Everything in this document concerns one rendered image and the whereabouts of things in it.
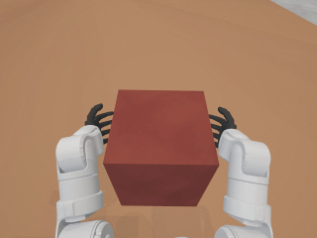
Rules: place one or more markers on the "left robot upper arm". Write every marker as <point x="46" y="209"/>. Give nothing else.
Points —
<point x="89" y="229"/>

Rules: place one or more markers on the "right robot forearm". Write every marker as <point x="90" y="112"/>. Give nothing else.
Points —
<point x="248" y="177"/>

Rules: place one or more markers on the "right robot upper arm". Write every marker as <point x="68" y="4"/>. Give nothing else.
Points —
<point x="234" y="231"/>

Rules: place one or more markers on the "left robot forearm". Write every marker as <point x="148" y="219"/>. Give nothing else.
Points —
<point x="77" y="171"/>

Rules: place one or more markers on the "carton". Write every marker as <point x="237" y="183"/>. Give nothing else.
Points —
<point x="160" y="149"/>

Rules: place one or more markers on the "right robot hand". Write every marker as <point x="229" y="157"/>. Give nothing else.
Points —
<point x="229" y="123"/>

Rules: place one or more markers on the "left robot hand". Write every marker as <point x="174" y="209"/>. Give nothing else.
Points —
<point x="94" y="120"/>

